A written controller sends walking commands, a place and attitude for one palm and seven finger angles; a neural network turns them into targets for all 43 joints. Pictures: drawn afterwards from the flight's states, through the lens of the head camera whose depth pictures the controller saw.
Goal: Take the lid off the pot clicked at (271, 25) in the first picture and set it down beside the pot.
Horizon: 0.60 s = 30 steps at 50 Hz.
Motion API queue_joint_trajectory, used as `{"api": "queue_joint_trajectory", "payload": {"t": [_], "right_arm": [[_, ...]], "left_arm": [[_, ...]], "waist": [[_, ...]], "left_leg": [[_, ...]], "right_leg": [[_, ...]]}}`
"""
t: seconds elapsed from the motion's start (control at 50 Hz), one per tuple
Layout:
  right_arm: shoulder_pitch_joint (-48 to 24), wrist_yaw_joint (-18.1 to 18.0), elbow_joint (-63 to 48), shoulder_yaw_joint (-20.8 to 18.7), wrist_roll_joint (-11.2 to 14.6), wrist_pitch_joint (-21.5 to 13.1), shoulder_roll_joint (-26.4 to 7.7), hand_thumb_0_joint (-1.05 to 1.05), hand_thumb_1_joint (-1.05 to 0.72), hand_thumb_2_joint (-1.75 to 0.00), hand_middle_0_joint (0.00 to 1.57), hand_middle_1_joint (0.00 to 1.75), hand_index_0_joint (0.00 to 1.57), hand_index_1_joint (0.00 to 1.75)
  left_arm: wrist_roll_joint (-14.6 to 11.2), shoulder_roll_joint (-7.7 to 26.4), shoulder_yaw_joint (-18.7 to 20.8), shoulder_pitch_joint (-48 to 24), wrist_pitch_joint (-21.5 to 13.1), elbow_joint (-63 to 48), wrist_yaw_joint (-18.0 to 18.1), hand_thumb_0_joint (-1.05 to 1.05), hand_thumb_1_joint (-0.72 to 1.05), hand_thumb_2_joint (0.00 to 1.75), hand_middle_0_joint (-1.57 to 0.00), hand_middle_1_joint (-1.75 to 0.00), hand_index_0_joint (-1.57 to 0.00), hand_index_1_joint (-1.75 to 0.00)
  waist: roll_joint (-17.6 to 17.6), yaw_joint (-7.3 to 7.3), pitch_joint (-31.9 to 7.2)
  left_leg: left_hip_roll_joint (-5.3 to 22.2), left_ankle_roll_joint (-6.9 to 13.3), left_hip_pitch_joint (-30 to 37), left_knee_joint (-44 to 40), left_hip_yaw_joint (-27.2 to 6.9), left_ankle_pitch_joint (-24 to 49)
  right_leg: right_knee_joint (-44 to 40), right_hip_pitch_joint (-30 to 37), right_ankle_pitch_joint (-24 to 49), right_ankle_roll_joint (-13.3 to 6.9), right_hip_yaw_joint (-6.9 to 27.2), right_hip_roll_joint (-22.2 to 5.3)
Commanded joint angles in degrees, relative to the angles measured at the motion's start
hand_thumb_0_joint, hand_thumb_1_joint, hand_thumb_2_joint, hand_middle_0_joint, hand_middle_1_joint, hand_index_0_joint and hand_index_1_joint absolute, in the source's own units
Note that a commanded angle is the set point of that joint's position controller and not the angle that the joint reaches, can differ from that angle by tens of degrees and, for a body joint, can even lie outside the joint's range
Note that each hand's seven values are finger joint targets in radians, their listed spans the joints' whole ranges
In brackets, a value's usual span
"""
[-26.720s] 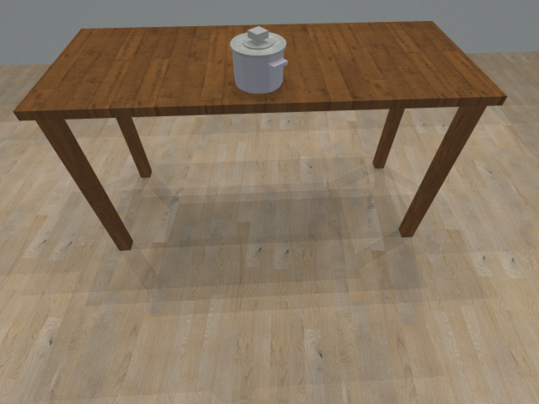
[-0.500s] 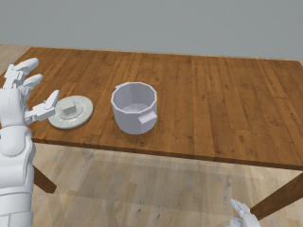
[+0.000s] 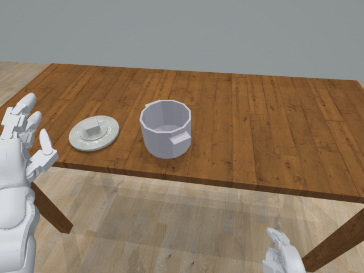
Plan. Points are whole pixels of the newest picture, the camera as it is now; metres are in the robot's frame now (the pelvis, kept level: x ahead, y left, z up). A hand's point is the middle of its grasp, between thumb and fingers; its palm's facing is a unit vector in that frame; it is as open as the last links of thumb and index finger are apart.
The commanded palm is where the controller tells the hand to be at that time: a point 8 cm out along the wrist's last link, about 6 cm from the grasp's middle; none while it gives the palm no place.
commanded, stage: draw the hand back to the body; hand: left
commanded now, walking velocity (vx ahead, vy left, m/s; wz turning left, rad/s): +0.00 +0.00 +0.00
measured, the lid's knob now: (92, 126) +0.51 +0.35 +0.01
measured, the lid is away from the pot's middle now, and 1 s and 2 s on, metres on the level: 0.25 0.25 0.25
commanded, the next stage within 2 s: step back with the hand held close in 0.62 s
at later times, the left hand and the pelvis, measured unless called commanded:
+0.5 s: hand (40, 189) +0.19 +0.25 +0.17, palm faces +0.40 -0.84 -0.37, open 7.4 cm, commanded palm +0.14 +0.29 +0.19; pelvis +0.01 +0.01 +0.00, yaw +0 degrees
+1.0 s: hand (42, 187) +0.21 +0.26 +0.16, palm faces +0.27 -0.84 -0.48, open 7.4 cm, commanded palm +0.13 +0.31 +0.19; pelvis +0.00 +0.03 +0.00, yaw -1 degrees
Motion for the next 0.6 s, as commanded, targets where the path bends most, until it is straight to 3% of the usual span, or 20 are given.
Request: {"api": "queue_joint_trajectory", "payload": {"t": [0.0,0.06,0.08,0.16,0.22,0.26,0.28,0.4,0.42,0.46,0.5,0.52,0.56,0.58], "right_arm": [[-8.34,-0.74,-9.68,-2.23,-0.10,-4.21,-5.82,0.00,-0.90,-0.90,0.20,0.30,0.20,0.30],[-7.81,-0.47,-9.66,-2.56,-0.15,-4.25,-6.03,0.00,-0.90,-0.90,0.20,0.30,0.20,0.30],[-8.15,-0.55,-9.56,-2.49,-0.17,-4.14,-6.01,0.00,-0.90,-0.90,0.20,0.30,0.20,0.30],[-7.98,-0.31,-9.99,-2.57,-0.51,-5.36,-5.79,0.00,-0.90,-0.90,0.20,0.30,0.20,0.30],[-7.49,-0.35,-9.87,-2.64,-0.77,-5.64,-5.79,0.00,-0.90,-0.90,0.20,0.30,0.20,0.30],[-7.44,-0.20,-10.12,-2.70,-0.63,-5.63,-5.85,0.00,-0.90,-0.90,0.20,0.30,0.20,0.30],[-7.74,-0.15,-10.51,-2.69,-0.73,-5.73,-5.67,0.00,-0.90,-0.90,0.20,0.30,0.20,0.30],[-7.37,-0.30,-11.07,-2.81,-0.96,-6.20,-5.22,0.00,-0.90,-0.90,0.20,0.30,0.20,0.30],[-7.22,-0.33,-11.03,-2.75,-0.99,-6.09,-5.12,0.00,-0.90,-0.90,0.20,0.30,0.20,0.30],[-7.34,-0.34,-11.20,-2.74,-0.86,-6.07,-5.38,0.00,-0.90,-0.90,0.20,0.30,0.20,0.30],[-7.06,-0.62,-10.70,-2.57,-1.08,-6.13,-5.08,0.00,-0.90,-0.90,0.20,0.30,0.20,0.30],[-7.01,-0.65,-10.80,-2.53,-1.00,-6.01,-5.15,0.00,-0.90,-0.90,0.20,0.30,0.20,0.30],[-7.15,-0.69,-10.90,-2.56,-1.03,-6.15,-5.27,0.00,-0.90,-0.90,0.20,0.30,0.20,0.30],[-7.30,-0.60,-11.26,-2.43,-1.21,-6.32,-5.10,0.00,-0.90,-0.90,0.20,0.30,0.20,0.30]], "left_arm": [[0.14,13.35,6.13,-9.28,-4.80,-17.47,1.22,0.00,0.90,0.90,-0.20,-0.30,-0.20,-0.30],[-0.05,12.19,6.19,-2.58,-4.47,-16.31,0.92,0.00,0.90,0.90,-0.20,-0.30,-0.20,-0.30],[0.03,11.24,5.36,-2.20,-4.32,-15.87,0.73,0.00,0.90,0.90,-0.20,-0.30,-0.20,-0.30],[0.45,12.70,6.41,0.51,-5.34,-23.84,0.97,0.00,0.90,0.90,-0.20,-0.30,-0.20,-0.30],[0.55,11.06,5.77,5.71,-4.98,-23.25,1.04,0.00,0.90,0.90,-0.20,-0.30,-0.20,-0.30],[0.62,11.05,5.96,7.94,-4.89,-24.17,0.92,0.00,0.90,0.90,-0.20,-0.30,-0.20,-0.30],[0.79,10.41,5.16,7.24,-5.27,-26.95,0.80,0.00,0.90,0.90,-0.20,-0.30,-0.20,-0.30],[1.20,10.02,5.44,15.40,-5.11,-30.35,0.99,0.00,0.90,0.90,-0.20,-0.30,-0.20,-0.30],[1.24,9.33,5.04,16.76,-4.91,-30.60,0.99,0.00,0.90,0.90,-0.20,-0.30,-0.20,-0.30],[1.41,10.45,5.55,15.85,-4.80,-32.73,1.17,0.00,0.90,0.90,-0.20,-0.30,-0.20,-0.30],[1.58,9.51,5.21,15.60,-4.55,-30.69,1.46,0.00,0.90,0.90,-0.20,-0.30,-0.20,-0.30],[1.76,8.72,4.26,15.00,-4.33,-31.35,1.39,0.00,0.90,0.90,-0.20,-0.30,-0.20,-0.30],[1.66,10.01,5.44,15.17,-4.29,-31.76,1.55,0.00,0.90,0.90,-0.20,-0.30,-0.20,-0.30],[2.03,8.99,4.17,14.33,-4.55,-33.65,1.40,0.00,0.90,0.90,-0.20,-0.30,-0.20,-0.30]], "waist": [[2.46,0.08,-9.43],[-2.19,-0.08,-7.29],[-1.54,0.00,-6.27],[2.47,0.18,-7.91],[-0.02,0.50,-6.53],[0.10,0.19,-4.67],[0.13,0.38,-5.97],[0.98,0.75,-5.21],[-0.17,0.69,-4.90],[1.20,0.27,-4.73],[-0.27,0.36,-3.34],[1.10,0.28,-3.17],[0.55,0.32,-3.42],[1.26,0.47,-5.04]], "left_leg": [[-0.33,1.92,-3.01,-3.88,1.32,9.10],[-0.12,1.97,-4.19,-3.90,1.20,9.62],[-0.24,2.10,-4.70,-3.92,1.62,9.25],[-0.30,1.86,-3.27,-3.45,1.14,10.06],[-0.11,1.74,-4.14,-3.74,1.00,10.51],[-0.10,1.69,-4.74,-3.70,0.95,9.74],[-0.14,1.70,-4.43,-3.92,0.88,10.06],[0.00,1.62,-4.60,-3.40,1.02,10.08],[0.00,1.57,-4.65,-3.34,1.02,10.56],[0.05,1.43,-4.45,-3.06,0.92,10.38],[-0.02,1.44,-5.08,-3.26,0.71,10.37],[0.00,1.36,-4.80,-3.43,0.81,10.18],[0.04,1.38,-4.65,-3.08,0.48,9.58],[-0.10,1.38,-4.32,-3.26,0.48,10.39]], "right_leg": [[-3.09,6.11,3.19,-0.51,0.78,-1.59],[-3.21,5.83,3.49,-0.32,0.53,-1.48],[-3.57,5.31,3.04,-0.26,0.76,-1.47],[-3.24,6.06,3.76,-0.46,0.98,-1.63],[-3.01,5.84,3.91,-0.45,0.51,-1.38],[-3.14,4.77,3.16,-0.44,0.59,-1.36],[-3.14,5.47,3.22,-0.47,0.51,-1.31],[-3.08,5.04,3.22,-0.49,0.87,-1.25],[-3.04,4.92,3.65,-0.48,0.74,-1.09],[-2.71,4.60,3.79,-0.55,1.05,-0.96],[-2.91,4.08,3.34,-0.57,0.64,-0.91],[-2.87,3.82,2.92,-0.59,0.61,-0.93],[-2.64,3.62,2.51,-0.63,0.83,-0.82],[-2.47,4.46,2.93,-0.61,0.61,-0.92]]}}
